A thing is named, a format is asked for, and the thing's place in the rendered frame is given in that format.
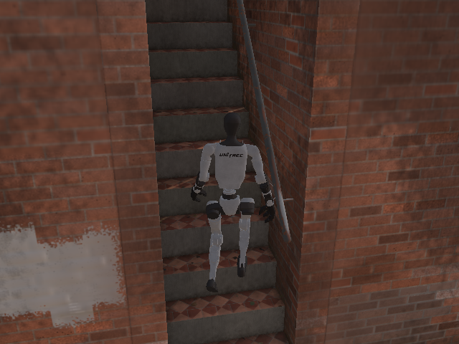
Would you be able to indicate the stairs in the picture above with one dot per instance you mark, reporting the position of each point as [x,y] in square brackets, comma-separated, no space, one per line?
[194,84]

